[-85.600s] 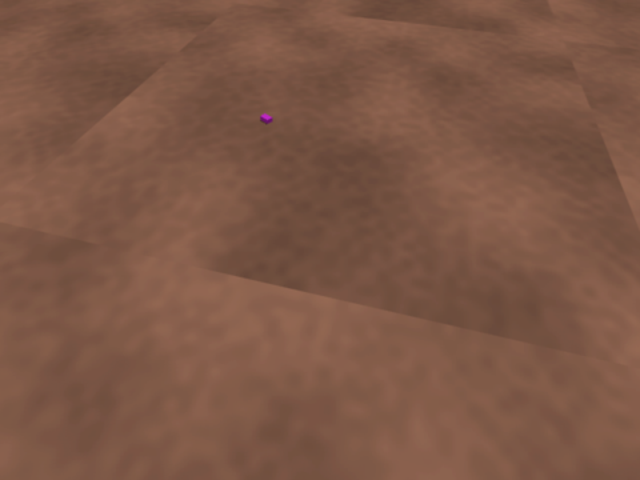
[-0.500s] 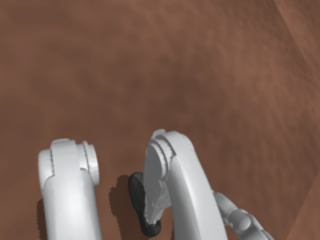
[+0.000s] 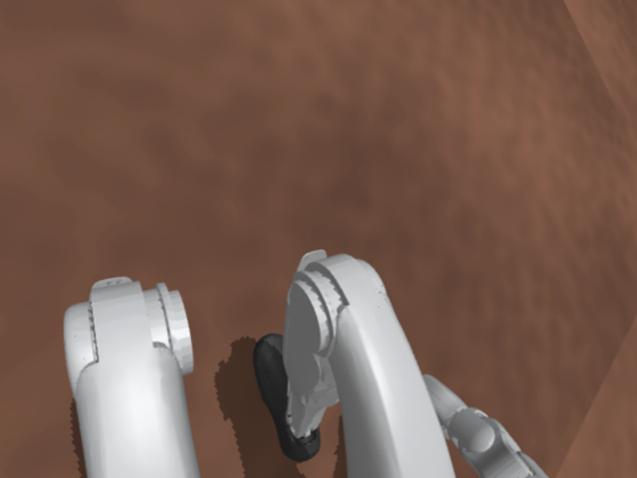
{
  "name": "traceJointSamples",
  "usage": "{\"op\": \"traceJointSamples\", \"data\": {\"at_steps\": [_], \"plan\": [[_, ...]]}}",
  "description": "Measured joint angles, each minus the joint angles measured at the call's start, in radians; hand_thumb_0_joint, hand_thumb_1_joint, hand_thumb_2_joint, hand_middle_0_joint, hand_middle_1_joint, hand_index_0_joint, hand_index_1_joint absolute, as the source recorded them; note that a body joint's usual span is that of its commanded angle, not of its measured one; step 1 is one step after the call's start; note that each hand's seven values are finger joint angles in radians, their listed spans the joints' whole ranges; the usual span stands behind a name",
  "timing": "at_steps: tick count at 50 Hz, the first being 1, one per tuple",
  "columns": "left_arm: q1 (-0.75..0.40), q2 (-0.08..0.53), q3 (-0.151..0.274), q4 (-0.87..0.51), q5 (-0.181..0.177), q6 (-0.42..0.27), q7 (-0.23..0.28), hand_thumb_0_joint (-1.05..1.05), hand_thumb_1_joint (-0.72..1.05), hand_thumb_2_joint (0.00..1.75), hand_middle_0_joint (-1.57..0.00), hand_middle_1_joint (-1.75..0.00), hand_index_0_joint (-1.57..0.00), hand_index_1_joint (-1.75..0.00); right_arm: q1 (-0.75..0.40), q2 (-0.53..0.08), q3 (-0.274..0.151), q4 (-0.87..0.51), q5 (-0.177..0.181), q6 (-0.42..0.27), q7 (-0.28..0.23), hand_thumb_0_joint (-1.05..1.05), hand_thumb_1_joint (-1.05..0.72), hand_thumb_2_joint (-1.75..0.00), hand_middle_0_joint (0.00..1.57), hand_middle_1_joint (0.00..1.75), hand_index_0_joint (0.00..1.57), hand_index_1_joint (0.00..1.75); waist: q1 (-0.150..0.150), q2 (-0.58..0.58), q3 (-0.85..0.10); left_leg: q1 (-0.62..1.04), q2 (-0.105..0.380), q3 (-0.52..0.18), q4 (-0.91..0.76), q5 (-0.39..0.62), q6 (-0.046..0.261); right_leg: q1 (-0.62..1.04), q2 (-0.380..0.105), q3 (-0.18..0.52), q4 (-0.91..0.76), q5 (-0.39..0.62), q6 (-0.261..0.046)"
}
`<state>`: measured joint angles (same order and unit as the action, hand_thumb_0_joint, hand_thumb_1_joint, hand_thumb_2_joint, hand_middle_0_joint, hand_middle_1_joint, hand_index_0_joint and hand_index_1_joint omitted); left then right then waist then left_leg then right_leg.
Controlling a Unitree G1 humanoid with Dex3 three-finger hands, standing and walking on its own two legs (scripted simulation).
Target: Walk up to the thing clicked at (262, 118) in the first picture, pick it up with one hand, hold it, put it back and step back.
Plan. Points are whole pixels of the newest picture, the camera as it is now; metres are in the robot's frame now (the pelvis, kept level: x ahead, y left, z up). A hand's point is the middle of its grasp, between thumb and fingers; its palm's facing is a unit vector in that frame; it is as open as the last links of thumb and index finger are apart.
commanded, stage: rest palm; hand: left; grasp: from above
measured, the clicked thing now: out of the picture +0.52 +0.42 -0.27
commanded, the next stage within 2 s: close in 0.48 s
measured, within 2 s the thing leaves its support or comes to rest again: neither
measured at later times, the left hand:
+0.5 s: hand out of the picture +0.32 +0.40 -0.24, palm faces -0.44 -0.16 -0.88, open 7.9 cm
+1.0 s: hand out of the picture +0.32 +0.41 -0.23, palm faces -0.44 -0.20 -0.88, open 7.3 cm
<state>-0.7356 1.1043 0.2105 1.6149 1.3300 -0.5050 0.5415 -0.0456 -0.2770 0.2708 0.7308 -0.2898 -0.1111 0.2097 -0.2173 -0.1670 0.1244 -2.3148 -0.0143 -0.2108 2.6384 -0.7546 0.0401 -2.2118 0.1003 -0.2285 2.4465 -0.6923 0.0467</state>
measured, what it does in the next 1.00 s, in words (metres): stands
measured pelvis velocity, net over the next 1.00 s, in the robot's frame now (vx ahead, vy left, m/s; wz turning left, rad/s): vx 0.00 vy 0.00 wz -0.01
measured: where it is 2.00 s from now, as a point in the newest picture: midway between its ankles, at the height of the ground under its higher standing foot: (224, 447)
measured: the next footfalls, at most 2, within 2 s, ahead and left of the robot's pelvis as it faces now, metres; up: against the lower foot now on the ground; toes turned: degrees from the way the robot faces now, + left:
none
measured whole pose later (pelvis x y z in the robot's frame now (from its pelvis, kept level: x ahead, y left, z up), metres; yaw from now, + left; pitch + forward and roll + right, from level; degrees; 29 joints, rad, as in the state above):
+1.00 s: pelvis +0.00 +0.00 +0.00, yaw -1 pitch +23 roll -15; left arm -0.74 1.07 0.18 1.65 1.35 -0.47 0.66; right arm -0.05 -0.29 0.30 0.75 -0.34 -0.14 0.21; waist -0.22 -0.18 0.10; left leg -2.31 -0.01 -0.22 2.64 -0.75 0.04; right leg -2.21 0.11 -0.24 2.44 -0.67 0.04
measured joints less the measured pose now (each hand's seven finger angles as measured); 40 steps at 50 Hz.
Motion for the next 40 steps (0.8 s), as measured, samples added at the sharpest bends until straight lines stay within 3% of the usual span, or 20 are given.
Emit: {"op": "traceJointSamples", "data": {"at_steps": [8,12,17,22,25,32,40], "plan": [[0.031,-0.038,-0.011,-0.019,0.053,-0.051,0.081,0.00,0.29,0.36,-0.70,-0.50,-0.75,-0.46,0.013,0.002,0.008,0.021,-0.025,0.007,0.005,0.00,-0.90,-0.90,0.20,0.30,0.21,0.30,0.015,-0.008,-0.010,0.010,0.009,-0.006,-0.003,0.002,-0.001,0.004,0.009,-0.004,-0.010,0.014,-0.004],[0.036,-0.070,-0.012,-0.011,0.086,-0.020,0.149,0.00,0.32,0.37,-0.72,-0.51,-0.77,-0.46,0.007,-0.006,-0.003,0.043,-0.035,-0.002,0.006,0.00,-0.90,-0.90,0.20,0.30,0.21,0.30,0.013,-0.016,-0.037,0.011,0.014,-0.006,-0.001,0.000,-0.002,0.000,0.013,-0.004,-0.008,0.017,-0.007],[0.023,-0.099,-0.024,0.012,0.094,0.057,0.196,0.00,0.36,0.37,-0.75,-0.50,-0.79,-0.45,-0.005,-0.025,-0.025,0.063,-0.037,-0.028,0.006,0.00,-0.90,-0.90,0.20,0.30,0.21,0.30,0.006,-0.018,-0.068,-0.004,0.015,-0.004,0.003,0.003,0.000,-0.016,0.013,-0.003,-0.003,0.020,-0.008],[-0.015,-0.103,-0.048,0.032,0.058,0.123,0.169,0.00,0.37,0.33,-0.74,-0.49,-0.80,-0.43,-0.012,-0.040,-0.042,0.064,-0.027,-0.053,0.006,0.00,-0.90,-0.90,0.20,0.30,0.21,0.30,0.001,-0.013,-0.074,-0.025,0.009,0.005,0.006,0.012,0.003,-0.031,0.007,0.002,0.006,0.019,-0.007],[-0.029,-0.081,-0.032,0.045,0.040,0.132,0.126,0.00,0.36,0.31,-0.73,-0.48,-0.79,-0.42,-0.015,-0.042,-0.040,0.046,-0.018,-0.063,0.007,0.00,-0.90,-0.90,0.20,0.30,0.21,0.30,-0.007,-0.012,-0.059,-0.025,0.006,0.007,0.006,0.013,0.003,-0.028,0.004,0.004,0.008,0.015,-0.004],[-0.036,-0.044,-0.010,0.041,0.008,0.081,0.052,0.00,0.34,0.29,-0.75,-0.48,-0.78,-0.40,-0.008,-0.030,-0.015,0.007,-0.005,-0.053,0.008,0.00,-0.90,-0.90,0.20,0.30,0.20,0.30,-0.017,0.001,-0.025,-0.013,-0.004,0.002,-0.001,0.009,-0.005,-0.014,-0.004,0.001,0.004,0.005,-0.004],[-0.011,-0.013,-0.006,0.040,-0.003,0.018,0.066,0.00,0.37,0.27,-0.73,-0.42,-0.80,-0.37,-0.008,-0.011,0.027,-0.002,-0.026,-0.025,0.006,0.00,-0.90,-0.90,0.20,0.30,0.21,0.30,-0.012,-0.002,0.004,0.002,0.003,-0.005,-0.005,0.005,-0.006,-0.004,0.003,-0.003,-0.005,0.012,-0.004]]}}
